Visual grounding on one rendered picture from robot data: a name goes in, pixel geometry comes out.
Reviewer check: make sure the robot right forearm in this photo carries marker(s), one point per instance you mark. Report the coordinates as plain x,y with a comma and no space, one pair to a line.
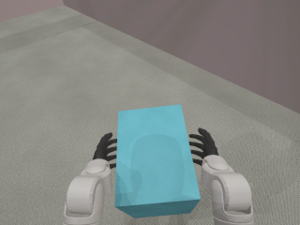
230,192

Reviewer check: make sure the robot left hand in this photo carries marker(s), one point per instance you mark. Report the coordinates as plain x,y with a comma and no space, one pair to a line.
102,150

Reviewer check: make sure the carton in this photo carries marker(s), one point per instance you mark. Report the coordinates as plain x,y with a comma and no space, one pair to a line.
155,174

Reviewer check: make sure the robot left forearm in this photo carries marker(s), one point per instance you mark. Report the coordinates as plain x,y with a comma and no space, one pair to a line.
85,194

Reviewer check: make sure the robot right hand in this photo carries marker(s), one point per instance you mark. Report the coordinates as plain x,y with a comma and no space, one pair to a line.
207,145

